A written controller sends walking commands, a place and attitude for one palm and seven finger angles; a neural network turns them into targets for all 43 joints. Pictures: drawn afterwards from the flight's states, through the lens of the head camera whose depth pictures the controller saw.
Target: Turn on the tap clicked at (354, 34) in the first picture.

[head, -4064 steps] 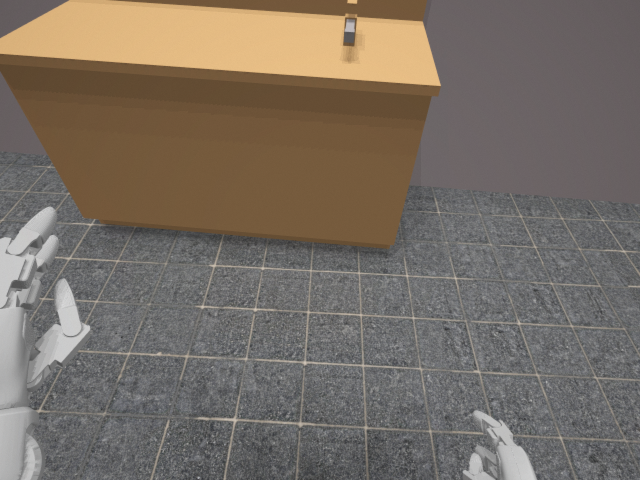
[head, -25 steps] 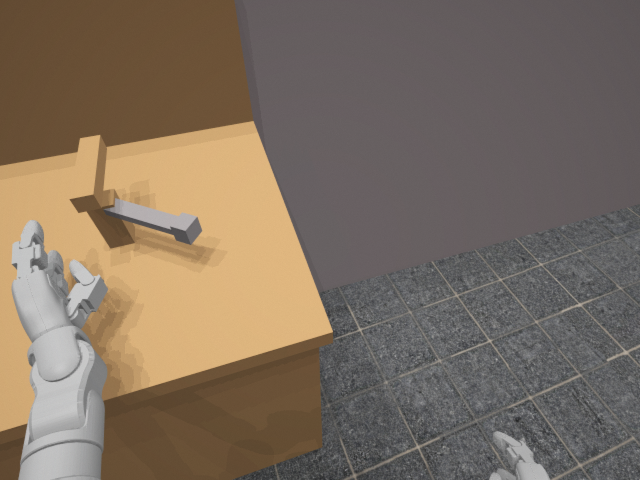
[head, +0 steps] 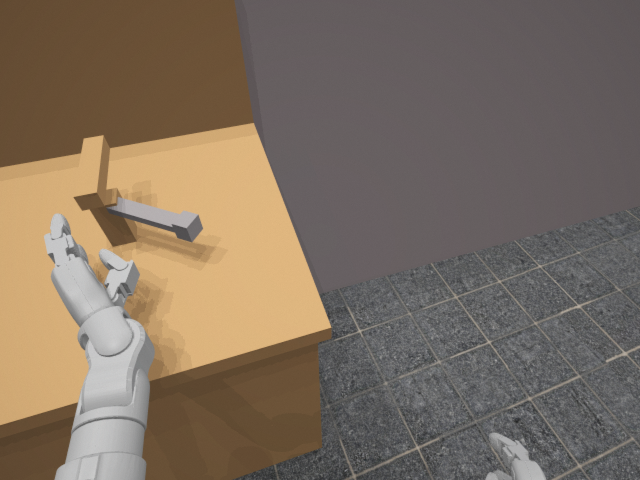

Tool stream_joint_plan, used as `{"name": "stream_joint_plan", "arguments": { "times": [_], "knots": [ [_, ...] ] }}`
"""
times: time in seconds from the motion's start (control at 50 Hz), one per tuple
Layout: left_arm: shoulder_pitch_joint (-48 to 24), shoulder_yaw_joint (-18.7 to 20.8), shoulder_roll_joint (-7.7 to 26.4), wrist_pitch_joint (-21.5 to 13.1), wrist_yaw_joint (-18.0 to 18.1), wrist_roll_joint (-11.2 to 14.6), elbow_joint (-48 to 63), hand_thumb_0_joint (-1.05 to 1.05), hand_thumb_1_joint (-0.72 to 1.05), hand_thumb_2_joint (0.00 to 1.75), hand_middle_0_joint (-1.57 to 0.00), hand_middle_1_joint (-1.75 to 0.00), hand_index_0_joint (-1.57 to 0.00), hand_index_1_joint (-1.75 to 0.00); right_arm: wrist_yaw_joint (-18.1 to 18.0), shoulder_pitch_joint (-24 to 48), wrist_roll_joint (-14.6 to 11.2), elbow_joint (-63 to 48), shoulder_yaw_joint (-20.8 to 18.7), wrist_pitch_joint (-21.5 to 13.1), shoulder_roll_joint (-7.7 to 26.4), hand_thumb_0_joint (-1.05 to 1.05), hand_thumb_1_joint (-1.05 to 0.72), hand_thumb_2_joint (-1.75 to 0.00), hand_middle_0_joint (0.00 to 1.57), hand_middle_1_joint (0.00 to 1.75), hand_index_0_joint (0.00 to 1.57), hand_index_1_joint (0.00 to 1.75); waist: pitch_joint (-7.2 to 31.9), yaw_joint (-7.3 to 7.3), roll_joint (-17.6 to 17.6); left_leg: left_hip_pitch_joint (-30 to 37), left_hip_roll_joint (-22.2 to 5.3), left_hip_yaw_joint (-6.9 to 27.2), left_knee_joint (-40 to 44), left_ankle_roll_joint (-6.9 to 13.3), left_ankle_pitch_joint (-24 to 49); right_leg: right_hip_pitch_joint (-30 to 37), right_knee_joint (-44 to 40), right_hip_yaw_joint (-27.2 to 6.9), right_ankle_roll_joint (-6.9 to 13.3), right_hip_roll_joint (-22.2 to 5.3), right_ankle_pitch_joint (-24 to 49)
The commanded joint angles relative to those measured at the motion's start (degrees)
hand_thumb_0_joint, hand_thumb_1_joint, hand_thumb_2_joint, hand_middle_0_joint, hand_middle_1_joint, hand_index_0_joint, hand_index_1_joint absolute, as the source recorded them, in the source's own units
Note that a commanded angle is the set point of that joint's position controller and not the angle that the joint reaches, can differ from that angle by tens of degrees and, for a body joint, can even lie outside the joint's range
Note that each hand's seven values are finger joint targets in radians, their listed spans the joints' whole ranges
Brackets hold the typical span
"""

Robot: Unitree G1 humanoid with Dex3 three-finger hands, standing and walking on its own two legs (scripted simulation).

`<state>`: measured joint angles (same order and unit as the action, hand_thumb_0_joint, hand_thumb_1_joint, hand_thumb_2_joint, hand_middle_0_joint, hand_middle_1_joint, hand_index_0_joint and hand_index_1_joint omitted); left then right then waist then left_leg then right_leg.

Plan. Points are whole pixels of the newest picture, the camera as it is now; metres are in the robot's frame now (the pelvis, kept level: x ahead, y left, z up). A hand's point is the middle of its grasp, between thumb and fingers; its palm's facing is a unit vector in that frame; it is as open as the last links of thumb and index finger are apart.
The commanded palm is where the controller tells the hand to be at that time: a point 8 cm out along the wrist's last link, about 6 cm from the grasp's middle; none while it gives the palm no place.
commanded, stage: push the lever round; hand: left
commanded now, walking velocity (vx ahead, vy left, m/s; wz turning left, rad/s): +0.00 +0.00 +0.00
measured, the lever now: (187, 226) +0.41 +0.21 +0.10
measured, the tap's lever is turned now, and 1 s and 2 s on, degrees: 52 53 71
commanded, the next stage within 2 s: none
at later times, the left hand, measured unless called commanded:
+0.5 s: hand (160, 248) +0.38 +0.24 +0.09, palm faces +0.76 -0.64 -0.05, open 7.8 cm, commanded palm +0.32 +0.26 +0.09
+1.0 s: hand (180, 235) +0.40 +0.22 +0.10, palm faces +0.82 -0.57 -0.07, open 7.8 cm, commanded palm +0.35 +0.24 +0.09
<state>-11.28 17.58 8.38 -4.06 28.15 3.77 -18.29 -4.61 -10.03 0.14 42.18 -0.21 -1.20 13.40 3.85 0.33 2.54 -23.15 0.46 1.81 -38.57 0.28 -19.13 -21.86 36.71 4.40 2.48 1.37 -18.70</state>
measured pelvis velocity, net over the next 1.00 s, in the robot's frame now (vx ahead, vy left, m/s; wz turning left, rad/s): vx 0.01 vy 0.00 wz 0.02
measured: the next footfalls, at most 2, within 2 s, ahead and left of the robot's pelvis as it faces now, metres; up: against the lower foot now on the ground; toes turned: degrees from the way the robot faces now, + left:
none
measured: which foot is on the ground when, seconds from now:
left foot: down 0.00-1.00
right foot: down 0.00-1.00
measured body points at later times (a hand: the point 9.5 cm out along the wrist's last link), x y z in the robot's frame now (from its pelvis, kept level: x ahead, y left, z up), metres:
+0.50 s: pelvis +0.01 +0.01 +0.00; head +0.02 +0.00 +0.45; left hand +0.33 +0.27 +0.10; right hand +0.15 -0.24 -0.12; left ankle +0.01 +0.12 -0.72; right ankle +0.00 -0.09 -0.72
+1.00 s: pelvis +0.01 +0.00 +0.00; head +0.02 -0.01 +0.45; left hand +0.35 +0.25 +0.10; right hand +0.15 -0.24 -0.13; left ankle +0.01 +0.12 -0.72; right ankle +0.00 -0.09 -0.72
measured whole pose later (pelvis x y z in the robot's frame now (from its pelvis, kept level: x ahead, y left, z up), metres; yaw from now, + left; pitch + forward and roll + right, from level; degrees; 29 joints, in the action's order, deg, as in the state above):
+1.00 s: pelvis +0.01 +0.00 +0.00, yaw +1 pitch +6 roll -1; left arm -28.8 16.4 1.1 -0.6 48.1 -2.6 -33.7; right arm -0.2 -8.7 3.5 45.3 -1.6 2.5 11.5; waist 5.7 -0.5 2.5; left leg -26.0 0.5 2.8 -39.8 0.0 -19.8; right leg -24.1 37.4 5.4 2.6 1.3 -19.5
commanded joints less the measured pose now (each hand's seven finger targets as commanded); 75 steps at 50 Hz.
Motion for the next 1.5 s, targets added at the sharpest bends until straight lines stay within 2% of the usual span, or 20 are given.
{"name": "stream_joint_plan", "arguments": {
  "times": [0.0, 0.1, 0.26, 0.3, 0.44, 0.5, 0.54, 0.6, 0.72, 0.78, 0.8, 0.86, 1.0, 1.12, 1.2, 1.26, 1.3, 1.34, 1.4, 1.48],
  "knots": [
    [-19.61, 1.45, 11.31, -2.60, 2.91, -2.30, 10.73, 0.00, 0.90, 0.90, -0.15, -0.15, -0.15, -0.15, -0.56, 5.94, 0.14, -7.57, -2.03, -1.66, 7.13, 0.00, -0.90, -0.90, 0.20, 0.30, 0.20, 0.30, 11.22, -0.28, -1.62, 3.05, 0.32, 0.74, 5.42, 0.68, 9.99, 5.81, -6.39, -3.44, -0.88, -1.78, 9.86],
    [-20.64, 3.20, 12.09, -1.88, 5.75, -3.35, 9.51, 0.00, 0.90, 0.90, -0.15, -0.15, -0.15, -0.15, -0.31, 6.11, 0.50, -7.60, -2.30, -0.51, 6.78, 0.00, -0.90, -0.90, 0.20, 0.30, 0.20, 0.30, 13.27, 0.32, -1.49, 2.75, 0.38, 0.15, 5.04, 0.85, 11.40, 7.62, -6.39, -3.91, -0.96, -2.00, 11.94],
    [-25.77, -2.31, 6.49, -2.06, 8.33, -4.62, 7.03, 0.00, 0.90, 0.90, -0.15, -0.15, -0.15, -0.15, 0.34, 6.07, 0.89, -6.94, -2.41, -0.21, 6.57, 0.00, -0.90, -0.90, 0.20, 0.30, 0.20, 0.30, 12.35, -1.43, -1.40, 3.56, 0.00, 0.49, 4.74, 0.70, 10.71, 4.91, -6.39, -3.19, -0.87, -1.83, 10.24],
    [-27.35, -0.52, 7.86, -1.88, 9.18, -4.73, 6.45, 0.00, 0.90, 0.90, -0.15, -0.15, -0.15, -0.15, 0.22, 6.09, 0.96, -6.36, -2.49, 0.04, 6.76, 0.00, -0.90, -0.90, 0.20, 0.30, 0.20, 0.30, 12.54, -1.04, -1.57, 3.66, -0.11, 0.78, 5.17, 0.43, 11.03, 5.45, -6.49, -3.02, -0.68, -1.80, 9.93],
    [-28.96, -3.20, 3.69, -1.52, 12.49, -6.10, 4.80, 0.00, 0.90, 0.90, -0.15, -0.15, -0.15, -0.15, 1.48, 5.48, 1.79, -5.92, -2.88, 0.14, 6.01, 0.00, -0.90, -0.90, 0.20, 0.30, 0.20, 0.30, 15.45, -0.71, -1.26, 5.10, -0.30, 0.80, 4.24, -0.43, 15.82, 5.89, -5.07, -1.97, -0.46, -1.74, 13.58],
    [-28.59, -0.19, 6.09, -0.97, 13.91, -6.71, 4.70, 0.00, 0.90, 0.90, -0.15, -0.15, -0.15, -0.15, 1.76, 5.28, 2.12, -5.61, -3.28, 0.79, 6.15, 0.00, -0.90, -0.90, 0.20, 0.30, 0.20, 0.30, 16.57, 0.26, -1.27, 4.81, -0.45, 0.70, 4.08, -0.95, 18.50, 7.36, -4.57, -1.82, -0.24, -1.73, 15.86],
    [-30.63, -3.14, 2.66, -0.77, 14.40, -6.71, 4.80, 0.00, 0.90, 0.90, -0.15, -0.15, -0.15, -0.15, 2.23, 5.21, 2.21, -5.69, -3.21, 0.81, 5.66, 0.00, -0.90, -0.90, 0.20, 0.30, 0.20, 0.30, 16.48, -0.54, -1.77, 5.57, -0.55, 0.49, 3.54, -0.96, 19.75, 6.58, -4.32, -1.57, -0.39, -1.78, 16.91],
    [-31.03, -1.03, 4.51, -0.36, 15.49, -7.12, 4.70, 0.00, 0.90, 0.90, -0.15, -0.15, -0.15, -0.15, 2.38, 5.26, 2.45, -5.34, -3.40, 1.30, 5.84, 0.00, -0.90, -0.90, 0.20, 0.30, 0.20, 0.30, 16.79, -0.27, -1.51, 5.47, -0.68, 0.54, 3.53, -1.29, 20.55, 7.12, -4.34, -1.45, -0.28, -1.77, 17.30],
    [-34.08, -4.04, 0.44, 0.88, 16.93, -7.38, 2.08, 0.00, 0.90, 0.90, -0.15, -0.15, -0.15, -0.15, 3.23, 5.51, 2.48, -5.02, -3.15, 1.76, 5.32, 0.00, -0.90, -0.90, 0.20, 0.30, 0.20, 0.30, 14.56, -1.14, -1.85, 4.71, -0.58, 0.63, 3.83, -1.31, 18.78, 5.64, -4.68, -0.97, -0.33, -1.91, 15.18],
    [-37.61, -4.37, -0.10, 0.57, 18.10, -7.64, 1.14, 0.00, 0.90, 0.90, -0.15, -0.15, -0.15, -0.15, 3.43, 5.76, 2.81, -4.73, -3.14, 1.44, 5.17, 0.00, -0.90, -0.90, 0.20, 0.30, 0.20, 0.30, 15.29, -1.51, -2.25, 4.41, -0.37, 0.30, 3.20, -0.60, 16.78, 5.07, -5.07, -1.17, -0.55, -2.00, 14.08],
    [-37.09, -1.71, 2.42, 0.43, 18.74, -7.92, 0.70, 0.00, 0.90, 0.90, -0.15, -0.15, -0.15, -0.15, 3.32, 5.53, 3.04, -4.19, -3.43, 1.48, 5.38, 0.00, -0.90, -0.90, 0.20, 0.30, 0.20, 0.30, 15.80, -1.11, -3.01, 4.25, -0.48, 0.45, 3.24, -0.70, 16.47, 5.44, -5.27, -1.19, -0.53, -1.80, 13.48],
    [-39.48, -4.01, -0.22, -0.02, 19.56, -8.63, 0.09, 0.00, 0.90, 0.90, -0.15, -0.15, -0.15, -0.15, 3.89, 5.13, 3.39, -4.17, -3.42, 1.27, 4.92, 0.00, -0.90, -0.90, 0.20, 0.30, 0.20, 0.30, 17.98, -1.45, -2.30, 4.83, -0.33, 0.24, 2.29, -0.78, 18.49, 5.45, -4.08, -0.99, -0.51, -1.98, 15.97],
    [-43.03, -0.12, 2.65, 0.68, 21.63, -9.14, -7.03, 0.00, 0.90, 0.90, -0.15, -0.15, -0.15, -0.15, 4.21, 4.70, 3.74, -2.95, -3.51, 1.78, 5.54, 0.00, -0.90, -0.90, 0.20, 0.30, 0.20, 0.30, 16.54, -1.76, -3.02, 1.77, -0.08, 0.01, 2.45, -0.09, 14.01, 4.13, -5.19, -1.45, -0.86, -2.08, 12.44],
    [-48.45, -1.23, 0.96, -0.08, 22.97, -10.36, -10.43, 0.00, 0.90, 0.90, -0.15, -0.15, -0.15, -0.15, 5.15, 3.11, 4.12, -2.29, -3.59, 1.49, 5.40, 0.00, -0.90, -0.90, 0.20, 0.30, 0.20, 0.30, 17.17, -3.40, -3.34, 1.03, -0.07, 0.11, 1.56, 0.10, 13.78, 2.42, -4.19, -0.99, -0.99, -2.17, 12.45],
    [-47.76, 3.34, 5.57, -0.65, 23.48, -10.83, -12.91, 0.00, 0.90, 0.90, -0.15, -0.15, -0.15, -0.15, 5.16, 1.80, 4.46, -1.80, -4.06, 1.48, 5.90, 0.00, -0.90, -0.90, 0.20, 0.30, 0.20, 0.30, 18.93, -2.51, -3.47, -0.63, 0.16, -0.21, 1.07, 0.44, 13.20, 3.61, -4.05, -1.63, -1.22, -2.17, 13.54],
    [-51.14, 0.71, 3.15, -1.40, 23.26, -11.13, -13.24, 0.00, 0.90, 0.90, -0.15, -0.15, -0.15, -0.15, 5.46, 1.07, 4.44, -2.11, -3.99, 1.39, 5.61, 0.00, -0.90, -0.90, 0.20, 0.30, 0.20, 0.30, 18.98, -3.95, -4.11, -0.83, 0.26, -0.55, 0.62, 0.86, 12.73, 3.04, -3.89, -1.81, -1.56, -2.38, 14.15],
    [-51.45, 3.47, 6.43, -1.74, 23.52, -11.51, -14.84, 0.00, 0.90, 0.90, -0.15, -0.15, -0.15, -0.15, 5.25, 0.51, 4.53, -1.36, -4.24, 1.42, 6.09, 0.00, -0.90, -0.90, 0.20, 0.30, 0.20, 0.30, 18.42, -3.84, -4.06, -1.76, 0.14, -0.46, 0.77, 0.93, 11.43, 2.75, -4.25, -1.98, -1.54, -2.26, 12.51],
    [-54.73, 1.68, 5.37, -2.49, 23.39, -11.76, -15.47, 0.00, 0.90, 0.90, -0.15, -0.15, -0.15, -0.15, 5.30, 0.25, 4.49, -1.48, -3.98, 1.20, 5.92, 0.00, -0.90, -0.90, 0.20, 0.30, 0.20, 0.30, 17.73, -4.96, -3.61, -1.96, 0.23, -0.70, 0.67, 1.27, 9.95, 1.70, -4.64, -2.36, -1.72, -2.48, 11.09],
    [-54.31, 5.78, 10.40, -3.43, 23.57, -12.01, -17.02, 0.00, 0.90, 0.90, -0.15, -0.15, -0.15, -0.15, 4.81, -0.62, 4.55, -1.00, -4.28, 1.38, 6.38, 0.00, -0.90, -0.90, 0.20, 0.30, 0.20, 0.30, 19.12, -4.22, -4.54, -3.33, 0.29, -0.73, 0.99, 1.43, 9.41, 3.83, -4.77, -3.01, -1.90, -2.64, 11.75],
    [-56.54, 4.92, 10.77, -4.25, 22.99, -12.37, -19.46, 0.00, 0.90, 0.90, -0.15, -0.15, -0.15, -0.15, 4.65, -1.22, 4.43, -1.26, -4.04, 1.53, 6.34, 0.00, -0.90, -0.90, 0.20, 0.30, 0.20, 0.30, 18.05, -5.38, -4.93, -4.91, 0.37, -1.11, 0.88, 1.76, 7.56, 3.79, -5.31, -3.85, -2.46, -3.20, 11.39]
  ]
}}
